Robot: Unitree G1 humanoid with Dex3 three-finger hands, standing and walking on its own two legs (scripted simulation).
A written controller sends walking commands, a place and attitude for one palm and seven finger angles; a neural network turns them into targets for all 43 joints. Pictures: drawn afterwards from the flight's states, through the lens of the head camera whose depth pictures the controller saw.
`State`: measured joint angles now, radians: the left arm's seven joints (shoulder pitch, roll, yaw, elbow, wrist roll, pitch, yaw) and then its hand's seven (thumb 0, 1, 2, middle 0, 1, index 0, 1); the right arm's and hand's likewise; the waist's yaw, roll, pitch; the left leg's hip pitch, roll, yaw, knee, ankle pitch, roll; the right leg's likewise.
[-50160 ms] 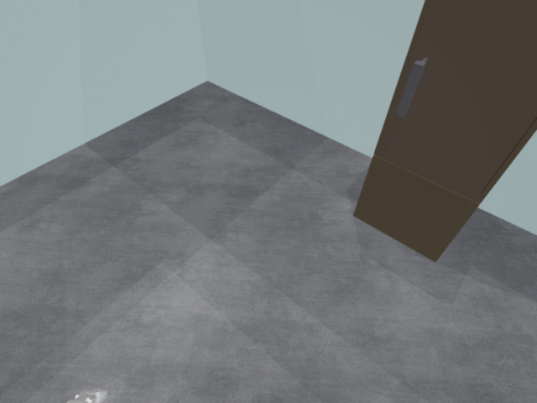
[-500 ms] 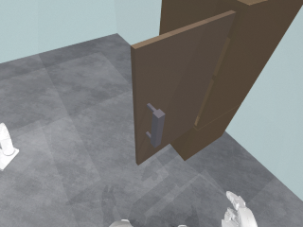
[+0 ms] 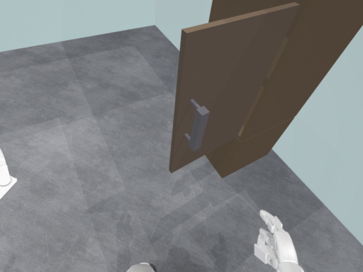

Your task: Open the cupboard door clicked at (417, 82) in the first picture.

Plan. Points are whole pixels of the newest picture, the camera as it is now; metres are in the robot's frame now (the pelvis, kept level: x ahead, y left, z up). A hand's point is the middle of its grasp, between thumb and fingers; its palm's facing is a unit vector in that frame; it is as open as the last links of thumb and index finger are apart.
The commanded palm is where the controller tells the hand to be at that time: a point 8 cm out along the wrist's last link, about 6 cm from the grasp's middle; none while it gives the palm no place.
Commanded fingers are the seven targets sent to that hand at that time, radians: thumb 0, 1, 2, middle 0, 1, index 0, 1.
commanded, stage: stop stepping back and stand still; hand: left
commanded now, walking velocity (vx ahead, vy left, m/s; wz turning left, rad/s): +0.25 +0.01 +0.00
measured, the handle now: (193, 125) +0.52 +0.01 -0.03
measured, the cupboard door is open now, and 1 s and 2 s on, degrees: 94 94 94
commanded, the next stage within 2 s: let the arm hang, fingers relaxed in 0.62 s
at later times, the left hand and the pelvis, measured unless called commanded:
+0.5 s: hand (39, 216) +0.16 +0.22 +0.16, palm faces +0.35 -0.81 -0.47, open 7.4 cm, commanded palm +0.09 +0.27 +0.18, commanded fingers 0.00 0.90 0.90 -0.20 -0.30 -0.20 -0.30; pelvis -0.06 -0.03 +0.00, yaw -3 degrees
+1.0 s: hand out of the picture -0.02 +0.16 -0.17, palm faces -0.10 -0.98 -0.18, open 7.4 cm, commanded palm none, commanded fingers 0.00 0.90 0.90 -0.20 -0.30 -0.20 -0.30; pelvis -0.10 -0.02 +0.00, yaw -2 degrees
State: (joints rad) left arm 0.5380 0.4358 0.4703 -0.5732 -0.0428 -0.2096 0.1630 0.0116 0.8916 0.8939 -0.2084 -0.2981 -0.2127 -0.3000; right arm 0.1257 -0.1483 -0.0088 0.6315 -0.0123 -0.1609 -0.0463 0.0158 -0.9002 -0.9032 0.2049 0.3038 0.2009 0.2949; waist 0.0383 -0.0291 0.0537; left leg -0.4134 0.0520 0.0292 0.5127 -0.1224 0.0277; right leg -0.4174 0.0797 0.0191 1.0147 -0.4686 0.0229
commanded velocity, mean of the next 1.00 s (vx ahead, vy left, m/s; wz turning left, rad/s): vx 0.06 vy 0.03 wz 0.00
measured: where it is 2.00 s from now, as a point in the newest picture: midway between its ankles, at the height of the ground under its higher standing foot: outside the picture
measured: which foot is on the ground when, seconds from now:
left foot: down 0.00-0.16, up 0.18-0.28, down 0.30-1.00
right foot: up 0.00-0.12, down 0.14-1.00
